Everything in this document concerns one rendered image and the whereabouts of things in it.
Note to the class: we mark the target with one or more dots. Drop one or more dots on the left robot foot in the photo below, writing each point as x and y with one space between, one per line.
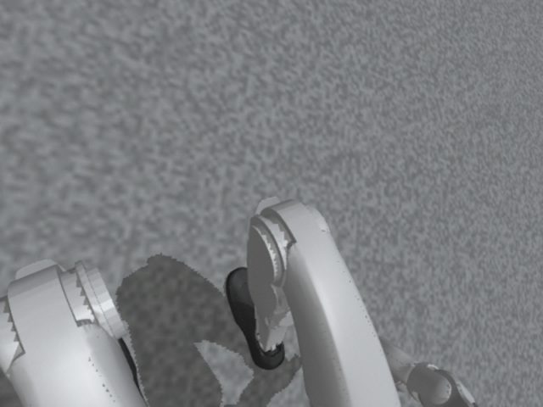
130 362

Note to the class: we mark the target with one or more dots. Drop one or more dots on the right robot foot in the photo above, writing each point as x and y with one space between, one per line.
243 310

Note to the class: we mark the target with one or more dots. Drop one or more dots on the right robot hand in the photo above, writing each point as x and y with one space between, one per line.
400 363

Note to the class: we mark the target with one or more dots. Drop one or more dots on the right robot arm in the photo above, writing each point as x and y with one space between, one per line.
432 387

